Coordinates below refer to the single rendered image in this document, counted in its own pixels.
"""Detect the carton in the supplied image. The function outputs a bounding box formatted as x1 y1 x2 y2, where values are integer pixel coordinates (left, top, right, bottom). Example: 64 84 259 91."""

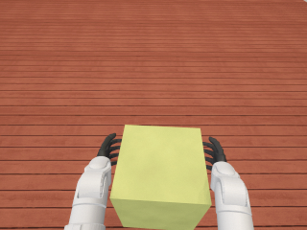
109 125 212 230

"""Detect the right robot hand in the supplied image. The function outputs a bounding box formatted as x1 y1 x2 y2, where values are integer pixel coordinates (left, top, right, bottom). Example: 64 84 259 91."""
202 136 227 172

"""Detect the left robot forearm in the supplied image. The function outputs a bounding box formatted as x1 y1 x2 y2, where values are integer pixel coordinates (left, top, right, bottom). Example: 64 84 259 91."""
64 156 111 230

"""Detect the right robot forearm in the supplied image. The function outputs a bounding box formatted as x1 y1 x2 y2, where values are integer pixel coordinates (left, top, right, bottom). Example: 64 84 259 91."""
210 161 254 230

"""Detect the left robot hand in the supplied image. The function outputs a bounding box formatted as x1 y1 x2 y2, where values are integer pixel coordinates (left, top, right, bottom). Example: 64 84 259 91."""
97 133 122 166

